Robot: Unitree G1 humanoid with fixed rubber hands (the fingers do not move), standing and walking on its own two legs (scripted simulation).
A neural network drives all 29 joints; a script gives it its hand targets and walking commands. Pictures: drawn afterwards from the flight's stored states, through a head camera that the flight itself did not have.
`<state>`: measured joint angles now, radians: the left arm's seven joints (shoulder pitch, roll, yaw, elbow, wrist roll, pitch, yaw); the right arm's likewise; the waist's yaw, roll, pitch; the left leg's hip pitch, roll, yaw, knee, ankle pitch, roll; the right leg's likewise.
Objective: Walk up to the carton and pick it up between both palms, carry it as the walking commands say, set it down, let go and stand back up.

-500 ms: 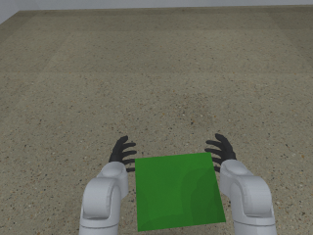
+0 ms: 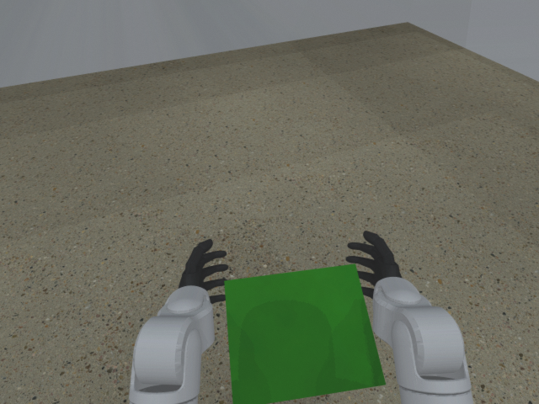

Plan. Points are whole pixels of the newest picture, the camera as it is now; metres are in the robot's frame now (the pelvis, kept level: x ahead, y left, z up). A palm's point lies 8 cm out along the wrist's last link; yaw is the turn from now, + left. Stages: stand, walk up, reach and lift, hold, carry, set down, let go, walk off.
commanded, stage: carry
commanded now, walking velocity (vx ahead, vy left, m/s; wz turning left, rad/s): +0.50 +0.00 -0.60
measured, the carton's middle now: (292, 335) +0.24 +0.00 -0.02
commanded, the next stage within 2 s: none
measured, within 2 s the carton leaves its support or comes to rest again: neither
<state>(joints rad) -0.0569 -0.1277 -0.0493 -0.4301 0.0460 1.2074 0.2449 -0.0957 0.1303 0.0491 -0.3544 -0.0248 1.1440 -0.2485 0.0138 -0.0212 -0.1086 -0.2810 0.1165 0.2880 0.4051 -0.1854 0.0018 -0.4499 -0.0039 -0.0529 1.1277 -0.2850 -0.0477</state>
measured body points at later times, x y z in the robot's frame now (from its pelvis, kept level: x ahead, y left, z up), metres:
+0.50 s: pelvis +0.32 -0.08 +0.00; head +0.35 -0.10 +0.45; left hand +0.61 +0.00 +0.05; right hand +0.58 -0.25 +0.05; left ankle +0.27 +0.09 -0.65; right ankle +0.33 -0.13 -0.74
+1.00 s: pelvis +0.61 -0.13 +0.00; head +0.62 -0.12 +0.45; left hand +0.91 -0.13 +0.08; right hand +0.81 -0.37 +0.09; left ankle +0.66 -0.06 -0.74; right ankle +0.54 -0.23 -0.73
